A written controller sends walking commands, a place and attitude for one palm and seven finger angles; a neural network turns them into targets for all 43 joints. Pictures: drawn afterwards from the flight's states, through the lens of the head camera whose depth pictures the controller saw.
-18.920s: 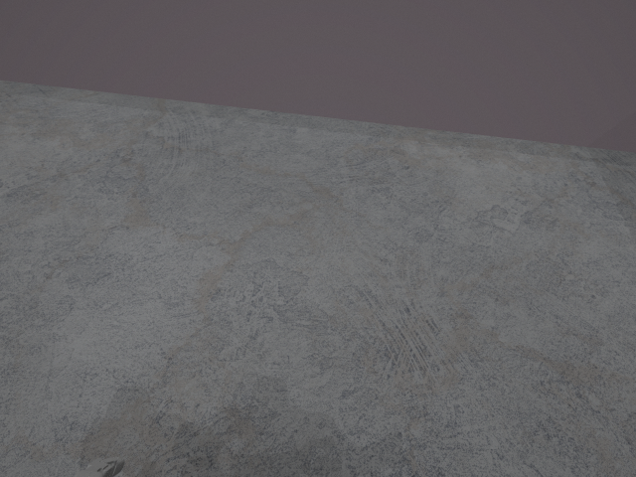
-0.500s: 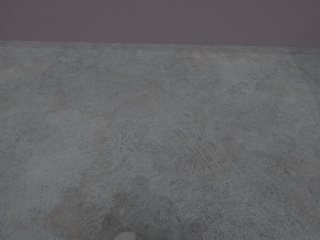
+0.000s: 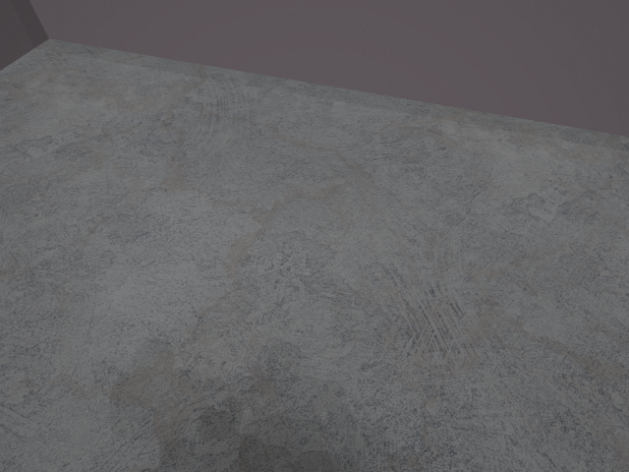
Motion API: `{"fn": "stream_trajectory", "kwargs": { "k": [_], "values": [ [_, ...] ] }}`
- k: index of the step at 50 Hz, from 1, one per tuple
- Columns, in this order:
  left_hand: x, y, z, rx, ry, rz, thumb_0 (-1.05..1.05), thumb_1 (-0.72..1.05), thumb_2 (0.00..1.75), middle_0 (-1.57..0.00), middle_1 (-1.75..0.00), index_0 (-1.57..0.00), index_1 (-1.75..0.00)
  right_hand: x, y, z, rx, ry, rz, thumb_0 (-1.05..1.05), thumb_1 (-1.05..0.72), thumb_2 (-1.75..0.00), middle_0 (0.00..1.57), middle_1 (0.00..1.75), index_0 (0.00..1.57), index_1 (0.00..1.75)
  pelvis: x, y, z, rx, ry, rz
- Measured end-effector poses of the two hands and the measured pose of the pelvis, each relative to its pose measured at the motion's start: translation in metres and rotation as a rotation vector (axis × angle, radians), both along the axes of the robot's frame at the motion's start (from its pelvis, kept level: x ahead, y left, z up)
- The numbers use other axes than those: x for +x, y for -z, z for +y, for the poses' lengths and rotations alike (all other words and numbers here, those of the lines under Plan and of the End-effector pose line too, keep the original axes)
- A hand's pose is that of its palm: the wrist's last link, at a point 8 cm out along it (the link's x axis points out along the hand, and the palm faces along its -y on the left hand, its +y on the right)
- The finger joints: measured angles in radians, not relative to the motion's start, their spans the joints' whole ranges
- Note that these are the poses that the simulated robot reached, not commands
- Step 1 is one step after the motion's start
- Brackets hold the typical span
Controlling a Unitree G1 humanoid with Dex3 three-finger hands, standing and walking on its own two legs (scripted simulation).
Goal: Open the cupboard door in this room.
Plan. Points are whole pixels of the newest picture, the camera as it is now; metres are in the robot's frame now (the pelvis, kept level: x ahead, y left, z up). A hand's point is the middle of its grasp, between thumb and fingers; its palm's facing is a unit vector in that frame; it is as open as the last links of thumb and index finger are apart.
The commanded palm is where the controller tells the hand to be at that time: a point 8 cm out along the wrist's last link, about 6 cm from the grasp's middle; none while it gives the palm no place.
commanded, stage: turn or walk to find it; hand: left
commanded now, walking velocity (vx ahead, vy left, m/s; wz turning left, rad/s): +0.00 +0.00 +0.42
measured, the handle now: out of the picture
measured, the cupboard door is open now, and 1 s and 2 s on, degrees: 0 0 0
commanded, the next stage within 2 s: stand and wait in 0.16 s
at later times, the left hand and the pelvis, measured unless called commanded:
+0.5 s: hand out of the picture -0.04 +0.16 -0.18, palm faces +0.12 -0.97 -0.21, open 7.3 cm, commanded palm none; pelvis -0.02 -0.03 -0.01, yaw +3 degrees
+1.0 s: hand out of the picture +0.03 +0.14 -0.16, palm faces -0.14 -0.95 -0.28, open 7.4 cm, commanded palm none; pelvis -0.07 -0.06 -0.01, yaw -11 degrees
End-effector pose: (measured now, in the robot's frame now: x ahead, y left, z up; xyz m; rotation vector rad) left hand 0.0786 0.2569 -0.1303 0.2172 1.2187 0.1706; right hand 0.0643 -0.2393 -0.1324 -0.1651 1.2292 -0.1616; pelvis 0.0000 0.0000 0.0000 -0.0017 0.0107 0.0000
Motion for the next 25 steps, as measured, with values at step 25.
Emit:
{"fn": "stream_trajectory", "kwargs": {
  "k": [25],
  "values": [
    [-0.128,0.018,-0.049,-0.062,-0.157,0.185,0.01,0.92,0.90,-0.20,-0.30,-0.20,-0.30,-0.011,0.013,-0.020,-0.015,-0.073,0.044,0.00,-0.91,-0.90,0.20,0.30,0.20,0.30,-0.023,0.006,-0.025,0.003,-0.048,-0.012]
  ]
}}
